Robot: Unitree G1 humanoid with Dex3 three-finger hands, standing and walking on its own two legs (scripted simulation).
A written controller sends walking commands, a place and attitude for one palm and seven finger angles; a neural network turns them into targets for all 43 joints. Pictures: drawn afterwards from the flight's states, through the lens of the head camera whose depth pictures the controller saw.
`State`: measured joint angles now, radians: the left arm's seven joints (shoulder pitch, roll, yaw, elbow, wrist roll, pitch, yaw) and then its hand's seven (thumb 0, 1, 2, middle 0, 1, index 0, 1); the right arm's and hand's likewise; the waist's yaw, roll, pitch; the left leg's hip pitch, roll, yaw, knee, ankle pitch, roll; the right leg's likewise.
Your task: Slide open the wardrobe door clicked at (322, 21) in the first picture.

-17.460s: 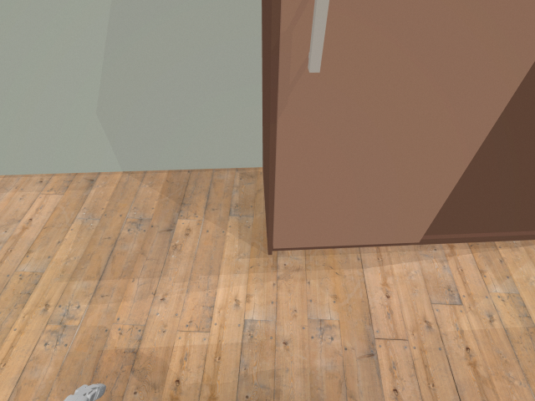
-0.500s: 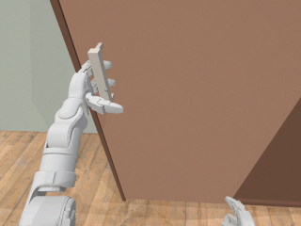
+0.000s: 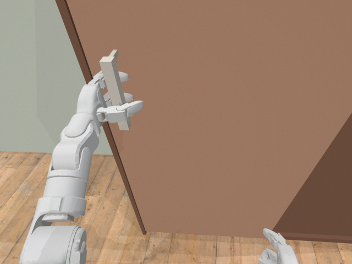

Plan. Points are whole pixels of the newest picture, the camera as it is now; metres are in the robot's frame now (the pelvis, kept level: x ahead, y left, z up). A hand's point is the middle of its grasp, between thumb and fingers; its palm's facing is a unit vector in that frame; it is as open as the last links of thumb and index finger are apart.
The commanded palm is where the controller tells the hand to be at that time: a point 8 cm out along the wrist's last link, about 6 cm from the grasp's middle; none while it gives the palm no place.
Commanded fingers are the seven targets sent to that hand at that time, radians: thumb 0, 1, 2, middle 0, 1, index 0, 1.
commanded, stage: grip the handle and tug to test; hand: left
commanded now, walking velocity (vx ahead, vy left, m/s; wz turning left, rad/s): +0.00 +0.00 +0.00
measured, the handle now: (120, 91) +0.44 +0.16 +0.20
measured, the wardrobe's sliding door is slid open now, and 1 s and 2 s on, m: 0.00 0.00 0.05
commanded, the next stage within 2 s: tug the door sideways, standing still in 0.98 s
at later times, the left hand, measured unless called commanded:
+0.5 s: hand (123, 103) +0.39 +0.14 +0.21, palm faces +0.00 -1.00 +0.00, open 5.8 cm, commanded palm +0.36 +0.18 +0.21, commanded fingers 0.00 0.90 0.90 -0.45 -1.40 -0.45 -1.40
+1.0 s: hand (124, 105) +0.39 +0.13 +0.21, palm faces +0.01 -1.00 -0.03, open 6.0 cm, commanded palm +0.34 +0.18 +0.21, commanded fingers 0.00 0.90 0.90 -0.45 -1.40 -0.45 -1.40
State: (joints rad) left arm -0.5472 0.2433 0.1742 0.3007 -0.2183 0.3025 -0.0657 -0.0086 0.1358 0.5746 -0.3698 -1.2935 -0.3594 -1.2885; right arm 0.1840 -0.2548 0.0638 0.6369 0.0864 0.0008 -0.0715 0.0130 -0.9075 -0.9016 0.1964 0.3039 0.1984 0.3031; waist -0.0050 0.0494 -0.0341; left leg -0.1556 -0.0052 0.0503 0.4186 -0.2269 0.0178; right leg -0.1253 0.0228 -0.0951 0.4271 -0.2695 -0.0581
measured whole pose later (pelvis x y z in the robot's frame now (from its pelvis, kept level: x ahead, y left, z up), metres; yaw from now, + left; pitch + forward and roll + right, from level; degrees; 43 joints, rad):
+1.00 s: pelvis +0.03 +0.01 +0.00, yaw -2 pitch -1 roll +1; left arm -0.33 0.21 0.18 -0.04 -0.20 0.39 -0.01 -0.02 0.74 0.78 -0.34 -1.40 -0.25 -1.40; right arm 0.17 -0.25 0.05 0.58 0.07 0.03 -0.04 0.01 -0.91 -0.90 0.20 0.30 0.20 0.30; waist -0.03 0.06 -0.06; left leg -0.12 -0.01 0.08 0.40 -0.27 0.02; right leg -0.11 0.02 -0.06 0.42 -0.30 -0.04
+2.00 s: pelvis -0.01 +0.01 -0.01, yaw +1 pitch +0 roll +0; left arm -0.57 0.18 -0.04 0.21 -0.13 0.02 0.11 -0.07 0.64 0.81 -0.42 -1.40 -0.28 -1.40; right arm 0.14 -0.18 0.04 0.65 0.02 0.03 -0.08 0.01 -0.91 -0.90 0.20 0.30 0.20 0.30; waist 0.00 0.03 0.06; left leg -0.26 -0.02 0.03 0.51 -0.26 0.04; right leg -0.30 0.02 -0.03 0.74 -0.45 -0.03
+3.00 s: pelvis +0.07 -0.25 -0.01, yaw +7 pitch -4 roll -3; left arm -0.39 0.17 0.04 -0.27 -0.06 -0.07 0.14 -0.06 0.66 0.80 -0.47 -1.42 -0.35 -1.30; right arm 0.02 -0.21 -0.07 0.56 0.05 -0.02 0.04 0.01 -0.91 -0.90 0.19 0.30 0.20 0.30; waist 0.11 0.04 0.31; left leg -0.26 0.18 0.03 0.63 -0.29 -0.06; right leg -0.44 0.00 -0.04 1.15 -0.51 0.01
